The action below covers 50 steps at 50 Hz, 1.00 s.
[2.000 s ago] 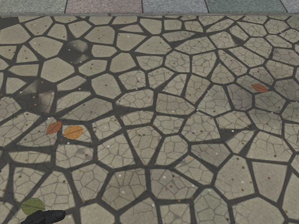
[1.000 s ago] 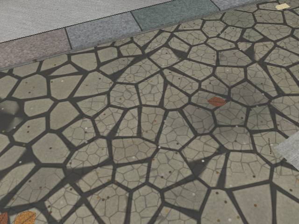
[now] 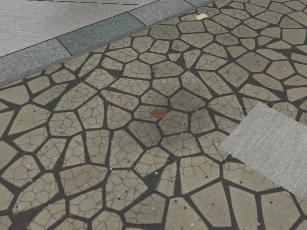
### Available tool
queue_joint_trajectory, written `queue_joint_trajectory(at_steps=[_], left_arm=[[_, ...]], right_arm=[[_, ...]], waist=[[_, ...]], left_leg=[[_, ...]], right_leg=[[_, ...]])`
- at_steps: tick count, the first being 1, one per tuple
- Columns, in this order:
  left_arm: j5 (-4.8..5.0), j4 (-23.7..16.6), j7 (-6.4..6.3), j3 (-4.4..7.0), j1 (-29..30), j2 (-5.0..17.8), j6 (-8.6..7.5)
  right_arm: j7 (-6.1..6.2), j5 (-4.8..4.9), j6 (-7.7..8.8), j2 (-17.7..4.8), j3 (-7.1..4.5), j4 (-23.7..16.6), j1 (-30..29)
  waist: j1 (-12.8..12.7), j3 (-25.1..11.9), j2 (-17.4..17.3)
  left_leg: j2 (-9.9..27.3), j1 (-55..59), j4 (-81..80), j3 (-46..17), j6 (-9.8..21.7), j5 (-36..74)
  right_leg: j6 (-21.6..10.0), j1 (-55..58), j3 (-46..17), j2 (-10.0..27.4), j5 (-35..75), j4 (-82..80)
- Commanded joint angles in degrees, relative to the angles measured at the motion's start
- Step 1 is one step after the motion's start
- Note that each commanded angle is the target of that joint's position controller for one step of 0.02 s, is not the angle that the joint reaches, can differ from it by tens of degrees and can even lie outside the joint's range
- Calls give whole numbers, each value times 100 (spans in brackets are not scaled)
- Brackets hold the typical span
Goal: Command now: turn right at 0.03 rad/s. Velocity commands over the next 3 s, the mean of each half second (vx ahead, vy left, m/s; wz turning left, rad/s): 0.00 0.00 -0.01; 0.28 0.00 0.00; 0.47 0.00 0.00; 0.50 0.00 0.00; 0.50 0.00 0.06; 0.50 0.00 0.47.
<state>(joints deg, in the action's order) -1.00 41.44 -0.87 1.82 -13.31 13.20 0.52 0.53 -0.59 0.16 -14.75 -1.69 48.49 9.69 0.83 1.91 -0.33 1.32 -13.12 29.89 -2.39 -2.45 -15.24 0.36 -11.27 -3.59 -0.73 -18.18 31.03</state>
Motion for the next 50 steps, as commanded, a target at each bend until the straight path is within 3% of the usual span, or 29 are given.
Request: queue_joint_trajectory(at_steps=[1, 26, 28, 30, 31, 32, 33, 34, 36, 37, 38, 39, 40, 41, 43, 44, 47, 50], left_arm=[[6, -317, -35, 165, 35, 709, -107], [69, 628, -84, 94, -333, 557, -156], [107, 765, -114, 122, -472, 633, -118], [161, 771, -133, 188, -567, 877, -114], [193, 810, -127, 226, -742, 1014, -158], [226, 855, -119, 276, -814, 1158, -214], [248, 852, -118, 285, -755, 1165, -264], [250, 802, -106, 266, -544, 1109, -298], [299, 630, -69, 216, 55, 967, -286], [260, 540, -62, 166, 229, 776, -304], [212, 384, -56, 53, 338, 354, -366], [317, 188, -101, 101, 393, 461, -472], [417, 267, -77, 151, 234, 676, -550], [418, 392, -13, 153, 74, 676, -608], [278, 443, 35, 222, 232, 737, -673], [231, 425, 80, 242, 360, 725, -677], [215, 320, 172, 178, 703, 426, -621], [238, 51, 211, 67, 1459, 230, -613]], right_arm=[[48, 12, 60, -582, -139, -178, -92], [205, 59, -17, -533, -132, 1003, 243], [214, 98, -34, -455, -120, 1117, 362], [203, 131, 34, -439, -122, 1015, 192], [168, 150, 131, -346, -102, 921, 56], [115, 178, 242, -233, -76, 856, 10], [58, 203, 342, -258, -83, 826, 3], [-1, 245, 427, -244, -83, 839, 108], [-76, 257, 538, -222, -114, 1175, 917], [-91, 187, 546, -388, -184, 1415, 1446], [-85, 168, 553, -927, -319, 1551, 2122], [-169, 79, 613, -1347, -369, 1540, 2407], [-167, 45, 674, -967, -247, 1380, 1861], [-157, 92, 700, -665, -174, 1221, 1535], [-169, 122, 676, -552, -116, 1105, 1318], [-158, 97, 632, -378, -57, 1125, 1442], [-56, 63, 532, -434, -29, 1162, 1783], [35, 49, 474, -648, -43, 1072, 1788]], waist=[[-4, -51, 229], [17, 8, 63], [-16, -14, 198], [-128, 425, 571], [-205, 583, 894], [-214, 693, 1191], [-175, 825, 1192], [-39, 875, 1169], [446, 672, 881], [595, 458, 408], [731, 150, -1045], [734, 174, -1737], [423, 487, -994], [279, 615, -695], [208, 554, -492], [242, 450, -520], [308, 322, -517], [432, 499, -468]], left_leg=[[79, 163, -314, -44, 63, 648], [50, 241, -422, -26, 62, 837], [-210, 99, -207, 256, 125, -523], [-364, -611, 319, 436, 250, -1692], [-374, -958, 775, 530, 284, -1529], [-288, -1089, 1256, 502, 344, -1156], [-106, -1147, 1442, 329, 461, -1054], [-17, -1050, 1237, 285, 591, -1148], [-147, 479, -188, 438, 747, -544], [0, 1247, -501, 18, 710, -210], [1089, 1907, -1482, -1878, 1125, -1281], [2067, 2046, -2215, -3980, 1844, -1780], [2154, 1821, -2148, -3845, 1901, -1810], [1856, 1770, -2111, -3113, 1688, -1629], [1482, 1850, -2181, -2090, 1313, -538], [1274, 1832, -2209, -1636, 1206, 132], [1046, 1808, -2218, -881, 1239, 1596], [916, 1233, -2412, -480, 1227, 1643]], right_leg=[[-168, -360, -403, 357, 649, -759], [-111, -229, -84, 140, 981, -746], [-228, -252, -105, 72, -722, -901], [-595, -539, -765, 466, -2645, -1360], [-849, -488, -1405, 902, -3142, -1727], [-1127, -517, -2087, 1367, -3298, -2036], [-1297, -660, -2420, 1610, -3133, -2174], [-1290, -702, -2361, 1639, -2797, -2120], [-885, -1269, -1430, 1087, -1913, -1583], [-618, -1614, -800, 635, -1141, -694], [-187, -2335, 235, -73, -685, 1215], [-138, -3184, 78, -335, -1533, 2511], [-249, -3543, -314, 70, -1282, 3305], [-369, -3667, -310, 300, -661, 3455], [-423, -3717, -88, 608, 229, 3107], [-382, -3530, 32, 666, 508, 2913], [-148, -3381, 368, 612, 989, 2242], [-4, -2859, 567, 455, 1618, 999]])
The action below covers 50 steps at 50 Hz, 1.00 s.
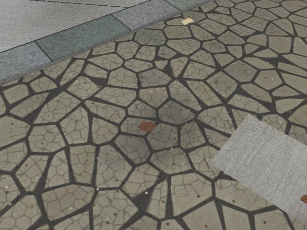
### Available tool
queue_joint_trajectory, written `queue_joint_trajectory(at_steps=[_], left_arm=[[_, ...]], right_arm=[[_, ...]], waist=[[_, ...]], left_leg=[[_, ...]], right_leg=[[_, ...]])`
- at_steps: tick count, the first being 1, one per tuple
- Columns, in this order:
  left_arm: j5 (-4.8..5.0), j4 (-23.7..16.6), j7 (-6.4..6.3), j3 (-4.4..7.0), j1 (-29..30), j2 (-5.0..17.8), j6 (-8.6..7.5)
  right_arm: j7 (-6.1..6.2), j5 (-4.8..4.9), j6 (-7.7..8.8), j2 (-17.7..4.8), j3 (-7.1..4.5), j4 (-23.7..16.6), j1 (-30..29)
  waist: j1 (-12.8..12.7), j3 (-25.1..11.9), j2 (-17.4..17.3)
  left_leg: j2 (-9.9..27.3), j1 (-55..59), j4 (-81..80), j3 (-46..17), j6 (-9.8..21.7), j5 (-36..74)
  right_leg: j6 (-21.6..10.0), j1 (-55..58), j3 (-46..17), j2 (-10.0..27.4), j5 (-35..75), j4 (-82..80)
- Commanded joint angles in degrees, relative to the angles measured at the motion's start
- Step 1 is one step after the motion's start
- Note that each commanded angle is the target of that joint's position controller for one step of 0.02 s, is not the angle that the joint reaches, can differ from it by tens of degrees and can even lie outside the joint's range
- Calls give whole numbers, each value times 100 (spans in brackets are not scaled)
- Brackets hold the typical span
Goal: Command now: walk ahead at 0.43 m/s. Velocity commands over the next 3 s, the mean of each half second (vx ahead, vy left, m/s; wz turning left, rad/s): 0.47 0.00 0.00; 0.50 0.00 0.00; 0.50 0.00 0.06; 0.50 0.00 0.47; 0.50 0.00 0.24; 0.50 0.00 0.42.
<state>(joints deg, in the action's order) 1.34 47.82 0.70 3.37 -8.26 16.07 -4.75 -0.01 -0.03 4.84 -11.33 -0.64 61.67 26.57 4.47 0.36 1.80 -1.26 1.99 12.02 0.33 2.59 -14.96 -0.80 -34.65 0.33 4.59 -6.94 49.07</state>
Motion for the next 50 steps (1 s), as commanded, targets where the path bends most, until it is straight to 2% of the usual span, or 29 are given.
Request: queue_joint_trajectory(at_steps=[1, 5, 7, 8, 9, 10, 11, 12, 13, 14, 15, 16, 17, 20, 24, 27, 31, 35, 36, 37, 38, 39, 40, 41, 42, 43, 44, 46, 50], left_arm=[[19, -642, 75, -99, 1130, -40, -85], [60, -831, 168, -100, 1547, 134, -98], [44, -836, 202, -41, 1414, 311, -126], [32, -776, 196, 24, 1134, 450, -130], [32, -589, 167, 132, 462, 636, -120], [55, -274, 112, 263, -560, 856, -88], [-16, -55, 37, 363, -1577, 1283, -39], [-90, 84, 126, 343, -1725, 1435, -45], [-53, 62, 139, 190, -1392, 833, -71], [-41, -6, 127, 123, -847, 628, -102], [-72, -74, 142, 92, -408, 560, -138], [-130, -93, 167, 66, -185, 448, -168], [-187, -53, 177, 33, -102, 340, -191], [-125, 151, 160, 24, -265, 363, -241], [-127, 331, 0, 73, -667, 626, -193], [-78, 442, -62, 78, -978, 729, -151], [-12, 693, -82, 93, -1472, 789, -56], [-16, 738, -115, 157, -1412, 927, 91], [-32, 708, -116, 158, -1287, 951, 129], [-80, 665, -119, 99, -1268, 812, 160], [-216, 503, -132, -18, -1403, 568, 150], [-135, 545, -50, -224, -2157, -220, 11], [16, 594, -30, -74, -1724, 514, -117], [144, 421, -15, 7, -1164, 787, -201], [118, 384, -58, 2, -900, 737, -220], [20, 376, -88, 36, -768, 682, -194], [-14, 395, -86, 44, -870, 587, -129], [-32, 436, -91, 24, -983, 360, -2], [-114, 170, -111, 40, -271, 341, 71]], right_arm=[[103, 1, 4, -1046, -157, -247, 161], [121, 102, -4, -1114, -211, -195, 316], [123, 105, -40, -1196, -263, -233, 212], [121, 81, -69, -1277, -297, -273, 137], [116, 45, -117, -1311, -315, -317, 40], [113, 0, -159, -1246, -287, -388, -18], [109, -124, -153, -969, -180, -559, 102], [34, -9, -20, -74, 38, -534, 907], [-1, 165, 140, -796, -122, -580, 321], [-13, 303, 229, -1105, -222, -807, -326], [33, 271, 263, -1072, -222, -859, -599], [65, 188, 237, -1014, -266, -865, -670], [62, 151, 167, -902, -272, -854, -531], [78, 108, -9, -710, -278, -957, -611], [65, 16, -15, -750, -284, -1366, -1614], [-6, 33, 54, -630, -218, -1564, -2298], [-123, 105, 87, -672, -176, -1833, -2943], [-231, 119, 138, -955, -261, -1950, -2775], [-222, 116, 144, -1109, -348, -1824, -2255], [-180, 112, 136, -1385, -498, -1527, -1269], [-119, 42, 106, -1847, -617, -1327, -205], [-176, 12, 80, -2078, -651, -1198, -39], [-189, 50, 97, -1446, -483, -1277, -216], [-171, 48, 118, -1239, -414, -1383, -721], [-172, 19, 130, -1153, -378, -1477, -1166], [-185, -16, 142, -1022, -349, -1506, -1402], [-193, -69, 160, -929, -318, -1492, -1476], [-205, -37, 193, -921, -321, -1409, -1397], [-90, -14, 167, -1142, -380, -1213, -1039]], waist=[[102, 706, -730], [24, 906, -770], [-209, 717, -770], [-411, 431, -861], [-792, -42, -921], [-1266, -669, -862], [-1482, -1529, -6], [-930, -2399, 1636], [-1080, -1647, 966], [-947, -724, 636], [-756, -377, 21], [-574, -180, -86], [-385, -193, 76], [-239, 56, 153], [-449, 370, 13], [-685, 414, 7], [-885, 511, 14], [-589, 246, 200], [-274, -83, 258], [153, -706, 184], [416, -1636, -582], [-56, -2252, -2109], [154, -1852, -1315], [68, -1035, -1017], [-119, -630, -512], [-257, -330, -397], [-426, -306, -530], [-543, -238, -558], [-441, 96, -437]], left_leg=[[1171, -413, -691, -681, 729, 1545], [1479, -149, -668, -602, 717, 1772], [1608, 227, -272, -509, 603, 2763], [1616, 345, 156, -440, 542, 3841], [1500, 300, 987, -294, 447, 4879], [1242, -221, 2189, -141, 285, 5010], [836, -1637, 4117, 27, 146, 2890], [-267, -3433, 5930, -392, -105, -1600], [38, -4030, 6546, -903, 26, -1645], [323, -4317, 6552, -705, 127, -1094], [620, -4027, 6295, -603, 120, -534], [797, -3766, 6002, -555, 80, -228], [944, -3420, 5826, -598, 65, -52], [1062, -3409, 5268, -467, -66, 64], [1085, -4103, 3869, -368, -281, 1245], [829, -3764, 2660, -104, -285, 2114], [673, -3846, 1982, -103, -206, 2096], [463, -3384, 1672, -25, 94, 1205], [270, -2623, 1580, 154, 218, 1104], [225, -1257, 1603, 184, 406, 1191], [1369, 540, 1761, -1158, 785, 1257], [2423, 2165, 894, -3945, 1666, -104], [2249, 1893, 515, -4035, 1420, -695], [2081, 1119, 421, -3133, 1170, -351], [1876, 309, 278, -2487, 1071, 388], [1671, -298, 115, -2008, 1030, 939], [1523, -645, -43, -1694, 979, 1215], [1397, -945, -289, -1320, 1050, 1560], [1363, -908, -553, -900, 1094, 1918]], right_leg=[[125, -306, 239, -147, 676, -1106], [-69, -44, 128, -199, 866, -1738], [-255, 277, 125, -285, 631, -1902], [-360, 761, 225, -437, 474, -1868], [-509, 1649, 348, -620, 366, -1834], [-688, 3032, 310, -607, 394, -1835], [-1050, 4847, -1199, 627, -35, -1735], [-1948, 6140, -4179, 1837, -1721, -2859], [-1655, 5513, -4326, 1609, -2163, -3419], [-1417, 4615, -3366, 1446, -1668, -3503], [-1324, 3752, -2652, 1248, -745, -3632], [-1276, 3149, -2085, 1026, -108, -3747], [-1243, 2802, -1725, 858, 111, -3901], [-1351, 2289, -1205, 736, 350, -4268], [-1322, 2404, -841, 654, 524, -4469], [-1128, 2463, -446, 466, 674, -4460], [-1081, 3238, -450, 742, 717, -4201], [-878, 3997, -511, 1032, 1942, -3462], [-780, 3965, -370, 894, 2899, -2826], [-618, 3549, -144, 574, 3201, -1670], [-421, 2310, 134, 162, 1468, 250], [-117, 109, -155, -903, -2429, 1967], [-228, -508, -829, -587, -2604, 2559], [-325, -794, -699, -302, -2048, 2549], [-299, -564, -537, 8, -1487, 2294], [-249, -362, -490, 181, -1154, 1961], [-224, -11, -524, 325, -923, 1777], [-139, 177, -447, 378, -767, 1493], [73, -496, -380, 435, 116, 457]])
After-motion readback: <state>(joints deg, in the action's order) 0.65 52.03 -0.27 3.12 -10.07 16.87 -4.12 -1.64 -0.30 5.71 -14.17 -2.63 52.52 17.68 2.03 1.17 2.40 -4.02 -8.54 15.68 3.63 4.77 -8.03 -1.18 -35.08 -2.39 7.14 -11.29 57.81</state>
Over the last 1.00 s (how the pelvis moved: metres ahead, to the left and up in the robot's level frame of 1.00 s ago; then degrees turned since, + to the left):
0.12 0.03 0.01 1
